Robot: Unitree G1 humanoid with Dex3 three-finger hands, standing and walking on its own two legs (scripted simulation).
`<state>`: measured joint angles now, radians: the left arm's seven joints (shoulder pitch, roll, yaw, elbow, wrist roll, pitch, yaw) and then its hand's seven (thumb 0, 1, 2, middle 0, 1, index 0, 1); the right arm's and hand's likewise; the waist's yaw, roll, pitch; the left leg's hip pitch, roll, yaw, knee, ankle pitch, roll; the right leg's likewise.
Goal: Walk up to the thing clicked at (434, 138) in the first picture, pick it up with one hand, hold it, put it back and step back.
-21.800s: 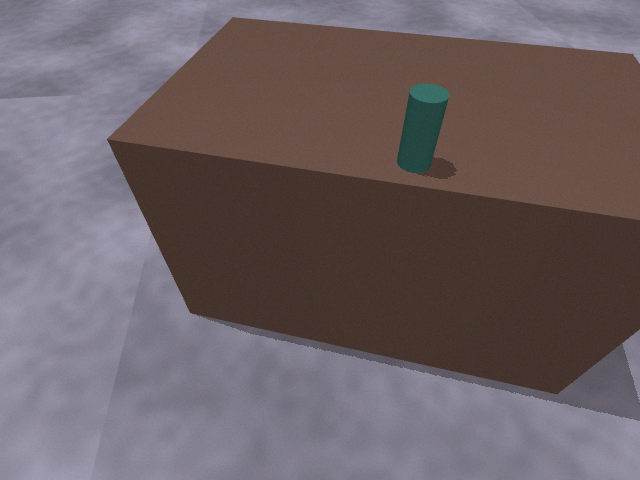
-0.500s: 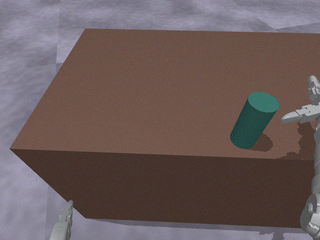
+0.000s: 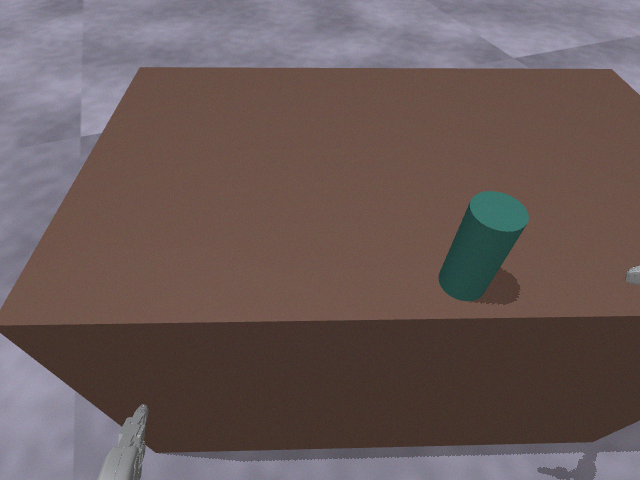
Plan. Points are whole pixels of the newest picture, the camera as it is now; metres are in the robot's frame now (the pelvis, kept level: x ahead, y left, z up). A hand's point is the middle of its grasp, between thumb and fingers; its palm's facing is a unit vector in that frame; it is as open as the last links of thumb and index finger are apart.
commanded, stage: sink last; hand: right
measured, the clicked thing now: (478, 250) +0.41 -0.21 +0.06
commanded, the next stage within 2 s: home in 0.82 s
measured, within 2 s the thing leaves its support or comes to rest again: neither
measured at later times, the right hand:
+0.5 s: hand (623, 392) +0.18 -0.23 +0.16, palm faces +0.37 +0.83 -0.40, open 17.3 cm
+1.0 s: hand (621, 419) +0.17 -0.24 +0.13, palm faces +0.37 +0.83 -0.42, open 17.3 cm
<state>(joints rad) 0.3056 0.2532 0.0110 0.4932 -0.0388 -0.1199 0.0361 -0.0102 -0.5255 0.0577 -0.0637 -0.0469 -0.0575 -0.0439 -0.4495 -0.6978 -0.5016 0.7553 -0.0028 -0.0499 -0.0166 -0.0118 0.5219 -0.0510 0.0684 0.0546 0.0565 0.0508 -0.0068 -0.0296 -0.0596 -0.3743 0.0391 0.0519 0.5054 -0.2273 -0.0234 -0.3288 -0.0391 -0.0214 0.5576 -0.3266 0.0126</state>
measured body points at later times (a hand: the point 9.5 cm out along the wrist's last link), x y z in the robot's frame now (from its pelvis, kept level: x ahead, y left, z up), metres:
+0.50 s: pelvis +0.00 +0.01 +0.01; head -0.01 +0.04 +0.46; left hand +0.17 +0.25 -0.08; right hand +0.16 -0.27 +0.18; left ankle +0.01 +0.14 -0.73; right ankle -0.03 -0.12 -0.73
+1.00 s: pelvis -0.02 +0.02 +0.01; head -0.01 +0.04 +0.46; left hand +0.15 +0.27 -0.08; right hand +0.14 -0.28 +0.16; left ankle +0.01 +0.14 -0.73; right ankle -0.03 -0.12 -0.73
